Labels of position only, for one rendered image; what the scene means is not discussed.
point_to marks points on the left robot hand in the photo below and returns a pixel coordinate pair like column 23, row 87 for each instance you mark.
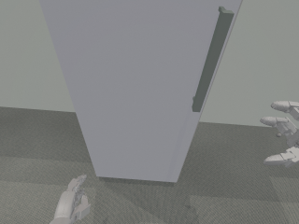
column 67, row 205

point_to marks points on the handle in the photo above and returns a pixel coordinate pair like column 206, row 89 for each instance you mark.
column 221, row 30

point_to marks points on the fridge door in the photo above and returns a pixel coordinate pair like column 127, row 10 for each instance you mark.
column 132, row 68

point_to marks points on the right robot hand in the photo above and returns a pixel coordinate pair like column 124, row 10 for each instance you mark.
column 291, row 155

